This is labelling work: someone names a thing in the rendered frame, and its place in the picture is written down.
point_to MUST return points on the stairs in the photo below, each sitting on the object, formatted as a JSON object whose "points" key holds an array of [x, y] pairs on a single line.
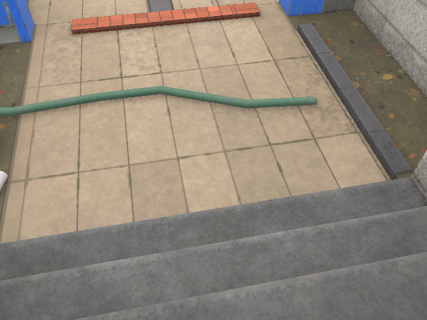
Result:
{"points": [[354, 253]]}

